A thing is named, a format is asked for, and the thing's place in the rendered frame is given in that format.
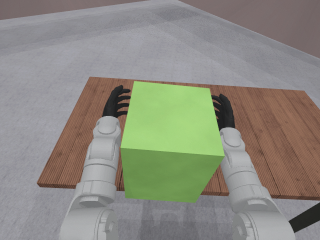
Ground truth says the table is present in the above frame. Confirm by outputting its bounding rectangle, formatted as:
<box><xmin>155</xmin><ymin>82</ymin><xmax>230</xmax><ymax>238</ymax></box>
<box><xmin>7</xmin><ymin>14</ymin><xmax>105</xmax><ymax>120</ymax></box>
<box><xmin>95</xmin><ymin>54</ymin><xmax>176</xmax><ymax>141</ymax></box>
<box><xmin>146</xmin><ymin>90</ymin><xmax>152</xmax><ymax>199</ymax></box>
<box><xmin>37</xmin><ymin>76</ymin><xmax>320</xmax><ymax>233</ymax></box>

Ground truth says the left robot forearm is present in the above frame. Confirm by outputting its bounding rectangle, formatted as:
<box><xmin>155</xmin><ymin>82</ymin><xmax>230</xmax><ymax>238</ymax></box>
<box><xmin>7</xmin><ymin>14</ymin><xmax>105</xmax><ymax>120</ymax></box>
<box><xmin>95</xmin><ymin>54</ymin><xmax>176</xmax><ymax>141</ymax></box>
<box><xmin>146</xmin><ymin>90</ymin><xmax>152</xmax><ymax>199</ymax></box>
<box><xmin>58</xmin><ymin>116</ymin><xmax>121</xmax><ymax>240</ymax></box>

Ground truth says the robot right hand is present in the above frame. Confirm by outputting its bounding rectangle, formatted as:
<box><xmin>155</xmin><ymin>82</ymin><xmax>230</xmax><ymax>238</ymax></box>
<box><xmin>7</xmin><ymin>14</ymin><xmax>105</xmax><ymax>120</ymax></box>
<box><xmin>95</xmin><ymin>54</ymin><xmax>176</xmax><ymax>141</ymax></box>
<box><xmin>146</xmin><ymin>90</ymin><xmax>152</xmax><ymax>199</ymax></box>
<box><xmin>211</xmin><ymin>94</ymin><xmax>235</xmax><ymax>131</ymax></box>

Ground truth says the robot left hand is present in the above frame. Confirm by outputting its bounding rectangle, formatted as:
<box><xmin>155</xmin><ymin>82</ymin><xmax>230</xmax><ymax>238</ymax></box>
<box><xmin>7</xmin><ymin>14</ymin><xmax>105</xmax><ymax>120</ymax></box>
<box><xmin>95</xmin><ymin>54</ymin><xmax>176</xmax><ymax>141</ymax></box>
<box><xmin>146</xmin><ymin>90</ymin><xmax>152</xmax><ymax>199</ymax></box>
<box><xmin>102</xmin><ymin>85</ymin><xmax>131</xmax><ymax>118</ymax></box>

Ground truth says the carton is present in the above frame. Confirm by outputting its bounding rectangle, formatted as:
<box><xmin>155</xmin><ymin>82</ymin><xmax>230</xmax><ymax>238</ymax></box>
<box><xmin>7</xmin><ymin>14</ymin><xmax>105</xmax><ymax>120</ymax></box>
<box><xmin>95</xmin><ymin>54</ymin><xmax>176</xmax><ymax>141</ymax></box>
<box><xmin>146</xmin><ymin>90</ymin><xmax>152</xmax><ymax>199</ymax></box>
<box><xmin>120</xmin><ymin>81</ymin><xmax>225</xmax><ymax>203</ymax></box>

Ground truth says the right robot upper arm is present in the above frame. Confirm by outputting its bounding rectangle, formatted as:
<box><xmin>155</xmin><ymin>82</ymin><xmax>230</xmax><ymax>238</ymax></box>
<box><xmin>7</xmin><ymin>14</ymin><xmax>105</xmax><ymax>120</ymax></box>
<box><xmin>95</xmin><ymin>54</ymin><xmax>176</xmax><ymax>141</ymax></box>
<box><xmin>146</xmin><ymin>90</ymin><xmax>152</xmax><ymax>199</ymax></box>
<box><xmin>232</xmin><ymin>210</ymin><xmax>295</xmax><ymax>240</ymax></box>

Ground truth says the right robot forearm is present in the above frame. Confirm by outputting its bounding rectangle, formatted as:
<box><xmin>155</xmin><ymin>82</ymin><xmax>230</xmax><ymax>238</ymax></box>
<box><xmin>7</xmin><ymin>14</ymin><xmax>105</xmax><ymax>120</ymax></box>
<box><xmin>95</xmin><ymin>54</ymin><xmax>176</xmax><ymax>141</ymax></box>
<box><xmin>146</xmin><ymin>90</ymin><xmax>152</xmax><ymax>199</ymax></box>
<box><xmin>219</xmin><ymin>127</ymin><xmax>296</xmax><ymax>240</ymax></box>

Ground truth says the left robot upper arm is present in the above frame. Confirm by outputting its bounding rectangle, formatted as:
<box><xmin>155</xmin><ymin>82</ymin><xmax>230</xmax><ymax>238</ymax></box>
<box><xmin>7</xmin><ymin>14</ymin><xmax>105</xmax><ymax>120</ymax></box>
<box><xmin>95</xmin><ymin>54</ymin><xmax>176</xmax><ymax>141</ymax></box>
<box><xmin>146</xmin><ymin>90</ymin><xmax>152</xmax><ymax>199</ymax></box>
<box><xmin>59</xmin><ymin>207</ymin><xmax>119</xmax><ymax>240</ymax></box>

